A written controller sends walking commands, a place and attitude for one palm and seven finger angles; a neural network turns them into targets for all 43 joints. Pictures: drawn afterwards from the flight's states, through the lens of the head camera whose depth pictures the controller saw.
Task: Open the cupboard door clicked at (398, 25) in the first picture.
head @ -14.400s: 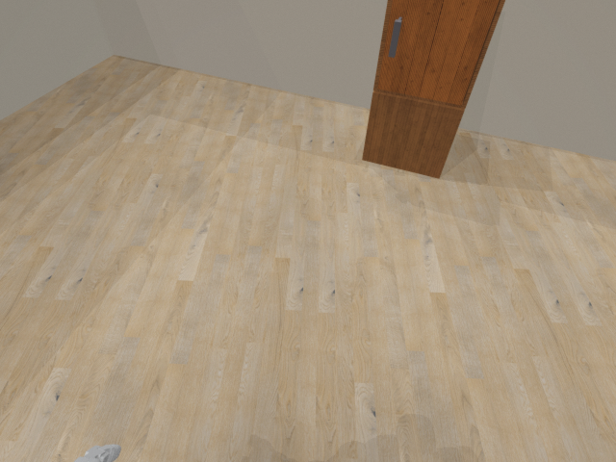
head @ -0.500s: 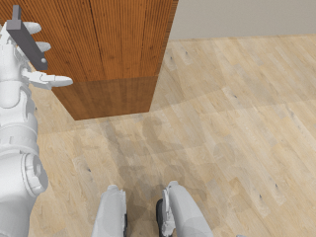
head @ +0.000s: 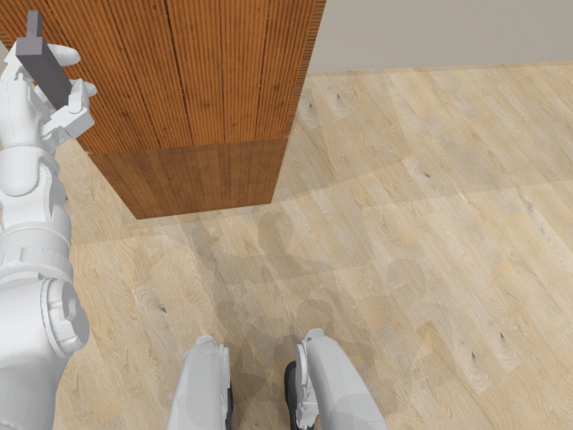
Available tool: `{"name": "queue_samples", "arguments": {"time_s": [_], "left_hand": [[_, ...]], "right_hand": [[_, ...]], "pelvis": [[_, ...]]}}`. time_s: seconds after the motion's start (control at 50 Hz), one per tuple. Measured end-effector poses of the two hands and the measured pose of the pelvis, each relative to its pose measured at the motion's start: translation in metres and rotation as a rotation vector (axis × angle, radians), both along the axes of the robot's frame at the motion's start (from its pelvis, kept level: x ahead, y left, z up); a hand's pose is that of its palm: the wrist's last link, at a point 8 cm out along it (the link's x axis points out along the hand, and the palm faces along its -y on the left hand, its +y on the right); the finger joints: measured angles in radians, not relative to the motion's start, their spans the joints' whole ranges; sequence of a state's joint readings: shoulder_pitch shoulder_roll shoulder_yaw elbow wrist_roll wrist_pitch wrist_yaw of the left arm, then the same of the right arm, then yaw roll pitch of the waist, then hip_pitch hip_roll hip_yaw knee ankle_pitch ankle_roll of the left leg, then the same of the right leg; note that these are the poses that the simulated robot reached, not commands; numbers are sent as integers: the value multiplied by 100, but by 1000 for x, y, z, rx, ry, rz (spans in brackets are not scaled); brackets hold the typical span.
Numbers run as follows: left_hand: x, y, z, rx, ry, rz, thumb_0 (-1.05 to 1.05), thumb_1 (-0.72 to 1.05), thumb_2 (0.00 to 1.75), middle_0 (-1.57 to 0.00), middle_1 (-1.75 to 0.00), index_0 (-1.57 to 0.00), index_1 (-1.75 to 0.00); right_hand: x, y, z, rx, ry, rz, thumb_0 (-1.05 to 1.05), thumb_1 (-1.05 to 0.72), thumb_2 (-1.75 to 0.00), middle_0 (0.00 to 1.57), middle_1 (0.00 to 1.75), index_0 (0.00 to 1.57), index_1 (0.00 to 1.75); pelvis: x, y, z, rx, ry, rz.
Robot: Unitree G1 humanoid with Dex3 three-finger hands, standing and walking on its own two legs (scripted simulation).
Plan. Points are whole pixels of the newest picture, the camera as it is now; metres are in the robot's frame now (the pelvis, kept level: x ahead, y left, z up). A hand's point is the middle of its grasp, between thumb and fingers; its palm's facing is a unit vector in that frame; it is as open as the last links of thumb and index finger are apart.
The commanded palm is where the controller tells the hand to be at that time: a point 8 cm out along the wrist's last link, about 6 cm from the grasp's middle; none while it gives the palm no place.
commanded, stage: close the thumb around the handle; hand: left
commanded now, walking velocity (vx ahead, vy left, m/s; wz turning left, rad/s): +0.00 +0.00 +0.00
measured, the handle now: (58, 74) +0.56 +0.27 +0.04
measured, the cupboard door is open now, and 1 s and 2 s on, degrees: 0 33 47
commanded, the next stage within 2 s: pull the door open along its arc in 0.04 s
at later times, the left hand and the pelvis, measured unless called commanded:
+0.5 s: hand (86, 135) +0.48 +0.23 +0.03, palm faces +0.13 -0.99 -0.01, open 6.0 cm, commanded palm +0.42 +0.25 +0.03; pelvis +0.01 +0.00 +0.01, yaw -1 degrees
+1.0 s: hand (169, 224) +0.36 +0.12 +0.03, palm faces +0.54 -0.84 +0.00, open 6.2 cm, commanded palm +0.30 +0.14 +0.03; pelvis +0.02 -0.02 +0.03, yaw +3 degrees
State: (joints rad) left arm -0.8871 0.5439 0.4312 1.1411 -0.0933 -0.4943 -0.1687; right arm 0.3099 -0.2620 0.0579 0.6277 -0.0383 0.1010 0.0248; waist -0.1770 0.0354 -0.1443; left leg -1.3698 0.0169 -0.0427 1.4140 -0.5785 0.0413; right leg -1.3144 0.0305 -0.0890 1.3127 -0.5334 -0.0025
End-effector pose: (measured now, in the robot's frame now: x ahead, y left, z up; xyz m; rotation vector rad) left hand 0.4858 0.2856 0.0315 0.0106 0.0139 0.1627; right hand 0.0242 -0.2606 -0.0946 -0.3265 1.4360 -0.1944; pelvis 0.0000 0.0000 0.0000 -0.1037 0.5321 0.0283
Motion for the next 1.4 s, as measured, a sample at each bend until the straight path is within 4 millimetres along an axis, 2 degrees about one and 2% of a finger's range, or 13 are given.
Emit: {"name": "queue_samples", "arguments": {"time_s": [0.34, 0.46, 0.58, 0.76, 0.88, 1.04, 1.24, 1.32, 1.4], "left_hand": [[-4, -1, 0, 1, -1, -12, 1, 71, 79, -36, -135, -35, -135], [-24, -6, 0, -3, 0, -26, 1, 70, 74, -35, -135, -34, -135], [-58, -19, 0, -11, 2, -43, 1, 68, 72, -34, -135, -34, -135], [-110, -66, -1, -84, -8, 301, 1, 68, 76, -31, -134, -36, -131], [-140, -100, 2, -41, 6, 416, 0, 70, 78, -30, -132, -34, -132], [-176, -137, 4, -20, 24, 399, 1, 68, 74, -29, -131, -33, -133], [-206, -179, 7, -19, 59, 342, 1, 67, 72, -27, -130, -33, -134], [-212, -190, 8, 4, 62, 321, 1, 66, 71, -28, -130, -34, -134], [-209, -190, 5, 17, 48, 354, 0, 64, 74, -32, -131, -34, -134]], "right_hand": [[3, -2, 3, 3, -26, -23, 0, -91, -90, 20, 30, 20, 30], [16, 2, 8, 32, -60, -37, 0, -91, -90, 20, 30, 20, 30], [46, 8, 15, 61, -136, -20, 0, -91, -90, 20, 30, 20, 30], [111, 22, 15, 123, -282, 102, 0, -91, -90, 20, 30, 20, 30], [141, 33, 13, 176, -342, 165, 0, -91, -90, 20, 30, 20, 30], [157, 36, 17, 195, -400, 218, 0, -91, -90, 20, 30, 20, 30], [174, 27, 22, 205, -495, 264, 1, -91, -90, 20, 30, 20, 30], [182, 26, 23, 212, -540, 276, 1, -91, -90, 20, 30, 20, 30], [186, 23, 19, 209, -557, 292, 1, -91, -90, 20, 30, 20, 30]], "pelvis": [[1, -2, 2, 7, -9, -17], [7, 0, 11, 17, -22, -26], [15, 2, 21, 26, -40, -24], [21, 3, 26, 44, -66, -19], [21, -5, 27, 56, -90, -6], [20, -20, 31, 68, -121, 17], [20, -35, 31, 84, -133, 30], [20, -41, 29, 92, -139, 33], [16, -47, 25, 97, -138, 40]]}}
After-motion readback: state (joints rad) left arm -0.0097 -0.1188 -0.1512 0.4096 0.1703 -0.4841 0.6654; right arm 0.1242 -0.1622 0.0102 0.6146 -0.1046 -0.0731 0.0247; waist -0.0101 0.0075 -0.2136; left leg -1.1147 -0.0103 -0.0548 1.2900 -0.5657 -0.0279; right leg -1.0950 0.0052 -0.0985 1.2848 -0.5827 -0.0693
